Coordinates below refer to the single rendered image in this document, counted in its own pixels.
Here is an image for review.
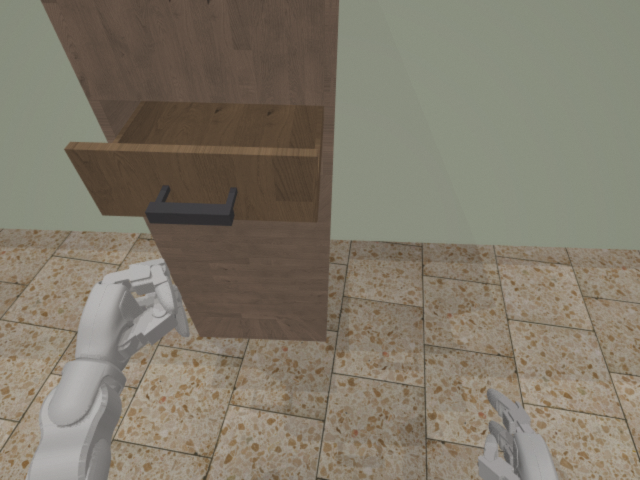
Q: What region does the left robot hand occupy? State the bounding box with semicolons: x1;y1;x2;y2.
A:
75;258;190;371

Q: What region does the left robot forearm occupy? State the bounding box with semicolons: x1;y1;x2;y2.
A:
25;358;126;480

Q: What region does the handle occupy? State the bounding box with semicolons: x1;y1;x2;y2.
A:
145;185;237;226

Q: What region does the drawer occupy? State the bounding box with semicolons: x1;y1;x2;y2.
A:
64;101;324;223

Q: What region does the cabinet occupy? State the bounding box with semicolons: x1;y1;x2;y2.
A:
41;0;339;342

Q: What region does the right robot hand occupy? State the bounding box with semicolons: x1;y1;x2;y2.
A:
478;388;559;480

